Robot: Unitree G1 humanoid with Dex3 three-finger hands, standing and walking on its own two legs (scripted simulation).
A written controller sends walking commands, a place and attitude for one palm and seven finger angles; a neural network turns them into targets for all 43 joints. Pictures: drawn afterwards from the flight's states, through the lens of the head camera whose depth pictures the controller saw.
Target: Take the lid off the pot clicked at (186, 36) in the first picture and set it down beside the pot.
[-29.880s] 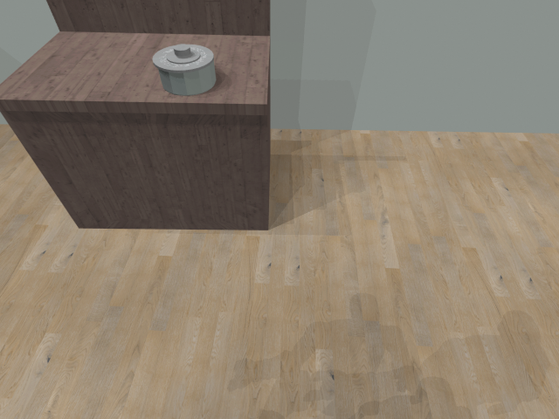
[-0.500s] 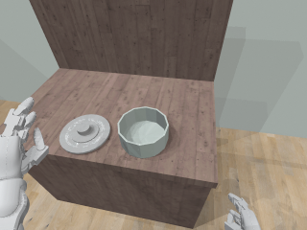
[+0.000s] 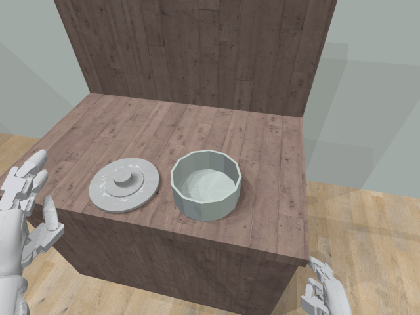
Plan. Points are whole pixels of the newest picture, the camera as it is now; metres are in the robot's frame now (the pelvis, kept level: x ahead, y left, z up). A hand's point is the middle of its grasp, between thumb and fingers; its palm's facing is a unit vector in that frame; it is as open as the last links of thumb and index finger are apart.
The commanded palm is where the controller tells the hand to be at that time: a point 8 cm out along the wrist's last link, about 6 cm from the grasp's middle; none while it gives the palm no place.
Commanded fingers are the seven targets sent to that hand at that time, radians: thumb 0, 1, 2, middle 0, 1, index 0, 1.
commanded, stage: step back with the hand held close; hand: left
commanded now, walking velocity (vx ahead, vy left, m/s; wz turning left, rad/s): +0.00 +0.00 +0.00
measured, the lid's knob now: (122, 177) +0.45 +0.31 -0.05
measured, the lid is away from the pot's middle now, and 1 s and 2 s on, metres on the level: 0.23 0.23 0.23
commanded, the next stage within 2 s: stop stepping back and stand still in 1.38 s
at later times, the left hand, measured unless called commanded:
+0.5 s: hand (46, 246) +0.16 +0.25 +0.16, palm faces +0.26 -0.81 -0.52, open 7.4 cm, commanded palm +0.10 +0.29 +0.18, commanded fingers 0.00 0.90 0.90 -0.20 -0.30 -0.20 -0.30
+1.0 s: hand out of the picture +0.08 +0.26 +0.16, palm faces +0.39 -0.80 -0.46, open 7.4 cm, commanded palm +0.02 +0.29 +0.18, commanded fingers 0.00 0.90 0.90 -0.20 -0.30 -0.20 -0.30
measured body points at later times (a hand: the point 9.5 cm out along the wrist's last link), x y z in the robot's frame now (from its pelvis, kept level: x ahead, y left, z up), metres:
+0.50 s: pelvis -0.03 +0.01 -0.01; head -0.01 +0.03 +0.44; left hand +0.14 +0.29 +0.18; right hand +0.14 -0.23 -0.08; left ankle -0.04 +0.10 -0.74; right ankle +0.00 -0.13 -0.74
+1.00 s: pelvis -0.11 +0.01 -0.02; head -0.08 +0.04 +0.43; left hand +0.06 +0.30 +0.19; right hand +0.07 -0.22 -0.08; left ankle -0.07 +0.11 -0.74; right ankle -0.08 -0.13 -0.74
